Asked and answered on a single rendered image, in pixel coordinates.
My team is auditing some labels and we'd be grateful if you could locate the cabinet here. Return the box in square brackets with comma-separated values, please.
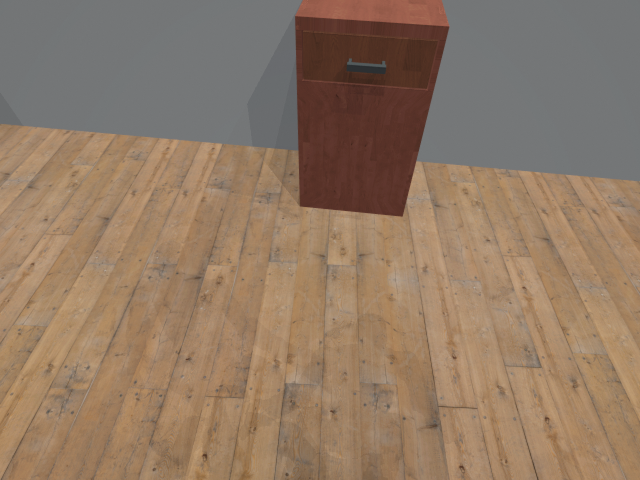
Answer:
[295, 0, 449, 217]

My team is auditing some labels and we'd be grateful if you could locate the handle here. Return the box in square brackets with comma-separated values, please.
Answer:
[347, 58, 386, 74]

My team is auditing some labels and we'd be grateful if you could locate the drawer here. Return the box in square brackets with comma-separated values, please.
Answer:
[303, 30, 438, 89]

